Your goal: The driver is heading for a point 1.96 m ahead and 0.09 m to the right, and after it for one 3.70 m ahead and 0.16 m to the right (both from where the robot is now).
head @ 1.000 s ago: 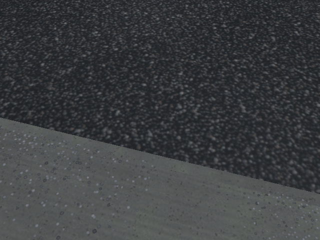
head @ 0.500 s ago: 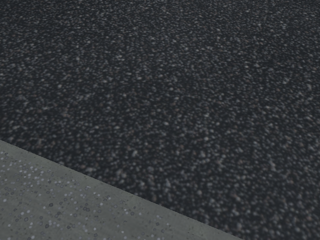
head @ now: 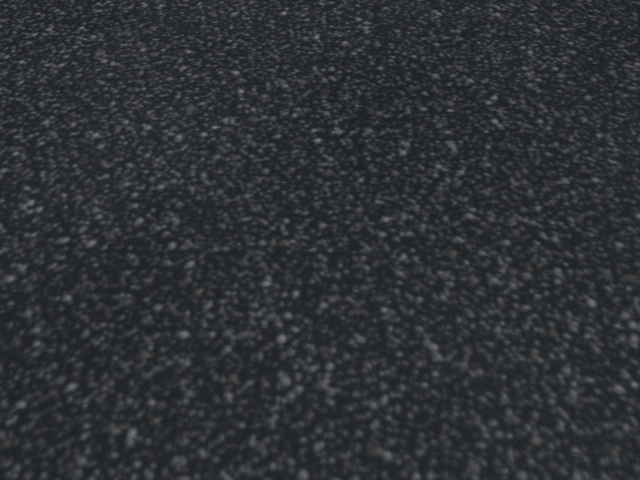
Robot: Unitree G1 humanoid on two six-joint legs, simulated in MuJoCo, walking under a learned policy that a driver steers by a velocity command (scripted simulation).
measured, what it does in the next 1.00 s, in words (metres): walks ahead: left foot, then right foot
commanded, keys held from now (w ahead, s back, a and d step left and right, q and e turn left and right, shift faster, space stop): e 0.42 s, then no key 0.06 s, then q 0.52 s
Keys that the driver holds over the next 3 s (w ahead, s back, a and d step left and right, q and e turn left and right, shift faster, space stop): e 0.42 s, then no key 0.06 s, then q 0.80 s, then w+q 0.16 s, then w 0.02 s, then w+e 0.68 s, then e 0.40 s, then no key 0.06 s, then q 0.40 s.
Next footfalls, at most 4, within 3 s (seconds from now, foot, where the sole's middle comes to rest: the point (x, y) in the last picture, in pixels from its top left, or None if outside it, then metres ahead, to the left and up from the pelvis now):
0.40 left None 0.30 0.09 -0.76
0.76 right None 0.17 -0.08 -0.76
1.14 left None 0.19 0.14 -0.76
1.64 right None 0.30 -0.03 -0.76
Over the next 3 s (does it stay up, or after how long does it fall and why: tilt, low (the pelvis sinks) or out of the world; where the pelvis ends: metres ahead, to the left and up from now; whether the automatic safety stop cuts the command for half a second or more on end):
stays up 0.64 0.08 0.01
